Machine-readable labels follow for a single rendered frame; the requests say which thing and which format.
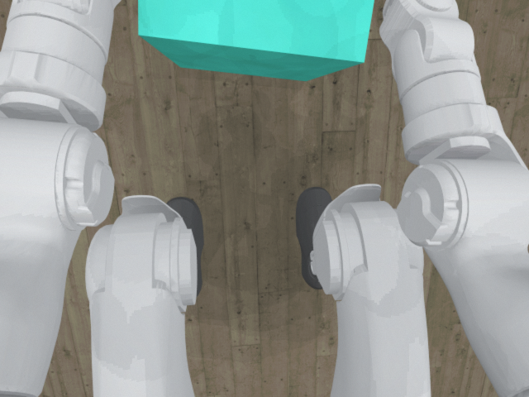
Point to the left robot shin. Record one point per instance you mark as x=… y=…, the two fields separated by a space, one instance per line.
x=97 y=253

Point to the right robot foot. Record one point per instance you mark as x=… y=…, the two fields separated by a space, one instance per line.
x=310 y=206

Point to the left robot upper arm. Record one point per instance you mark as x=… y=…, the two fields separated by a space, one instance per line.
x=55 y=181

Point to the robot right forearm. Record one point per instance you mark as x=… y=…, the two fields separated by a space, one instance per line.
x=439 y=85

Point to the carton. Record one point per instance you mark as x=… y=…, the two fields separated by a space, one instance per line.
x=284 y=39

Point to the right robot upper arm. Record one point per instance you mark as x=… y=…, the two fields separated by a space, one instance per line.
x=472 y=219

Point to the robot left forearm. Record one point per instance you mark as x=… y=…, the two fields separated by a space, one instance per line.
x=53 y=58

